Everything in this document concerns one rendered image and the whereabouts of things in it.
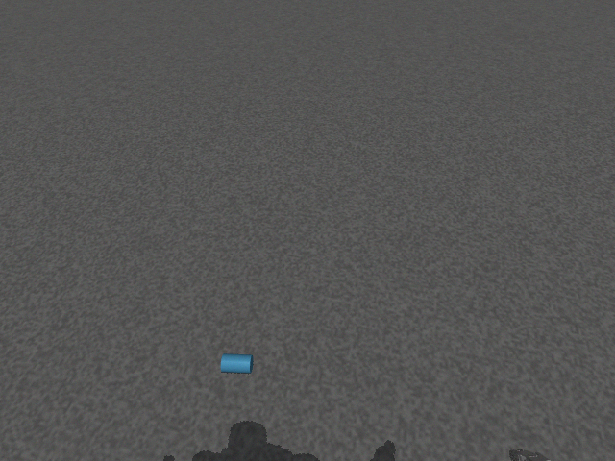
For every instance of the can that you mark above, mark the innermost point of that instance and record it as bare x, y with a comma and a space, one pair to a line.
237, 363

